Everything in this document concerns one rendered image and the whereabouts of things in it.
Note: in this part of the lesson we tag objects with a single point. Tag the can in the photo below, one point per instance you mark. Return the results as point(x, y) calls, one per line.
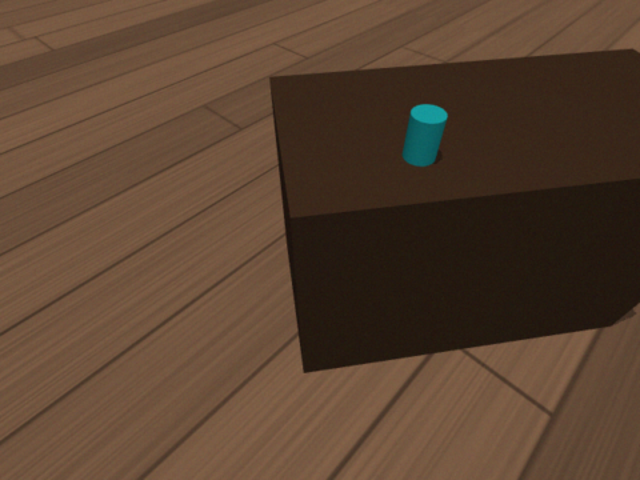
point(424, 132)

